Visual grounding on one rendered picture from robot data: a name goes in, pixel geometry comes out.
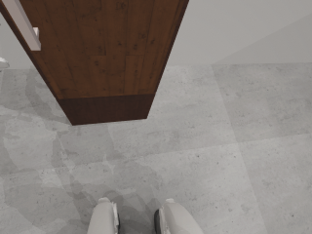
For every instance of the left robot thigh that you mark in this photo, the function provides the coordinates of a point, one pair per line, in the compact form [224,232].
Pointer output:
[104,219]

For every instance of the robot right shin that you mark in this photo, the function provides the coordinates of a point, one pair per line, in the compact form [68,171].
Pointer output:
[168,201]

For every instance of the robot left hand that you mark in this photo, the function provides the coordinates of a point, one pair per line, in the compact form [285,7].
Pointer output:
[3,62]

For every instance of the cupboard door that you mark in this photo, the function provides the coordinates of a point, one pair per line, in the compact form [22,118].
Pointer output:
[102,48]

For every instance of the handle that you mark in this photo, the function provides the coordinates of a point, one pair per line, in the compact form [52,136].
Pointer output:
[29,33]

